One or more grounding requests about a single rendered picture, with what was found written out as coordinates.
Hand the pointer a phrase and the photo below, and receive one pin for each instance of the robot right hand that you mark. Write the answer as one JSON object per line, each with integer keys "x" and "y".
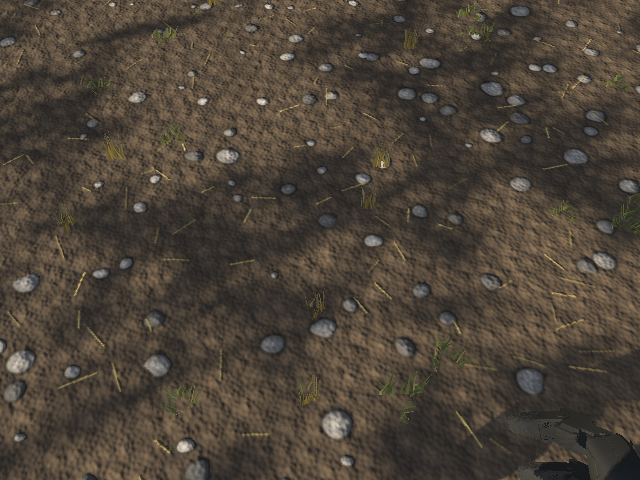
{"x": 609, "y": 456}

